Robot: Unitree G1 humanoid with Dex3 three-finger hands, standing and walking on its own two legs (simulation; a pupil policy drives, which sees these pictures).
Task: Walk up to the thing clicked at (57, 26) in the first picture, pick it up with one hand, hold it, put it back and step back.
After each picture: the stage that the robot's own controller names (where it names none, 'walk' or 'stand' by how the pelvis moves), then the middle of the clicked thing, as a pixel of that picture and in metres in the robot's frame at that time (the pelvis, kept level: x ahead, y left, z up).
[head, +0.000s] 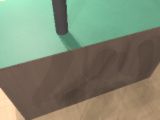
stand; (60, 12) +0.74 +0.12 +0.03
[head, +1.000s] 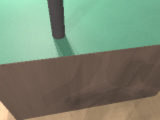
rise first; (56, 14) +0.68 +0.16 +0.05
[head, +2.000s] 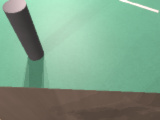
stand; (27, 34) +0.49 +0.25 +0.05
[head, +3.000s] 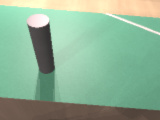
stand; (43, 47) +0.47 +0.17 +0.05
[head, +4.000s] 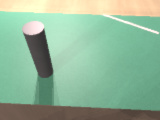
stand; (40, 53) +0.46 +0.18 +0.03
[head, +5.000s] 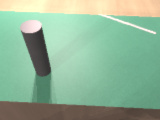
stand; (38, 51) +0.47 +0.19 +0.03
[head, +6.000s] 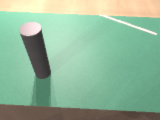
stand; (37, 54) +0.46 +0.19 +0.03
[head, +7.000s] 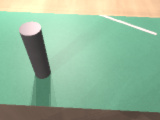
rise first; (37, 54) +0.46 +0.19 +0.03
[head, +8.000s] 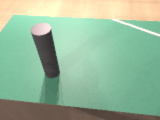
rise first; (47, 53) +0.47 +0.18 +0.03
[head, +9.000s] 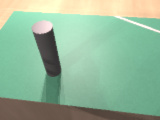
go down; (48, 52) +0.46 +0.18 +0.03
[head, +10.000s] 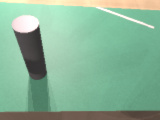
go down; (32, 52) +0.43 +0.16 +0.06
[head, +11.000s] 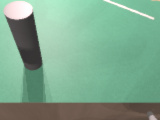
approach; (27, 41) +0.45 +0.16 +0.07
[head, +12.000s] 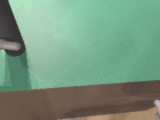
close; (3, 23) +0.48 +0.19 +0.10
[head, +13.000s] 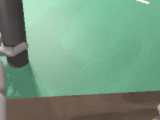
lift; (13, 30) +0.47 +0.18 +0.10
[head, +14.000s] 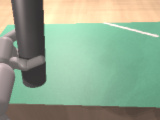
lift; (31, 43) +0.33 +0.14 +0.24
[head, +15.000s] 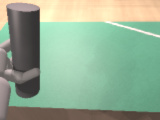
hold; (26, 55) +0.32 +0.16 +0.20
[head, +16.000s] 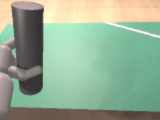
hold; (29, 52) +0.33 +0.15 +0.20
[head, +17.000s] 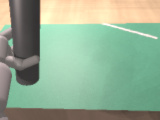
crouch; (26, 43) +0.35 +0.16 +0.22
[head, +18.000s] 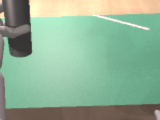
crouch; (17, 14) +0.45 +0.17 +0.24
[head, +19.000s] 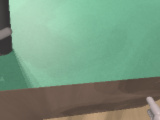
lower; out of the picture +0.51 +0.19 +0.11
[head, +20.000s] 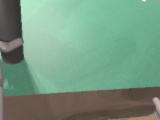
lower; (9, 25) +0.48 +0.18 +0.10
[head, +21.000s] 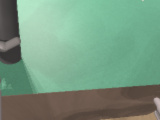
lower; (6, 25) +0.49 +0.19 +0.10
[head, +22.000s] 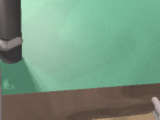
lower; (8, 24) +0.49 +0.18 +0.10
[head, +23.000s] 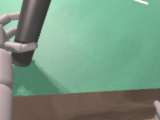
open; (28, 30) +0.48 +0.14 +0.09
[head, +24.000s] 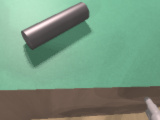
rise; (57, 24) +0.54 +0.04 +0.01
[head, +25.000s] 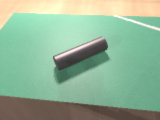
sink last; (81, 52) +0.54 +0.05 -0.02
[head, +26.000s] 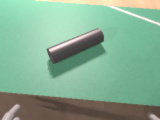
stand; (76, 45) +0.54 +0.05 -0.02
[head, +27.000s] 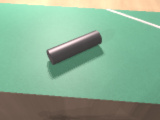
stand; (75, 46) +0.55 +0.05 -0.02
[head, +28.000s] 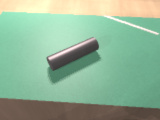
walk; (73, 53) +0.55 +0.06 -0.06
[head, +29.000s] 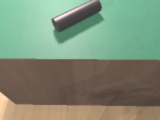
walk; (77, 14) +0.70 +0.06 -0.05
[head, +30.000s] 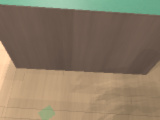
walk; out of the picture +1.01 +0.00 -0.04
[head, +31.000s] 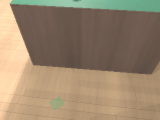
stand; out of the picture +1.20 -0.01 -0.05
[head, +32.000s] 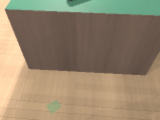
stand; out of the picture +1.19 +0.01 -0.07
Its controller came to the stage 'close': yes
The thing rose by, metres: 0.20
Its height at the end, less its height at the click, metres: -0.09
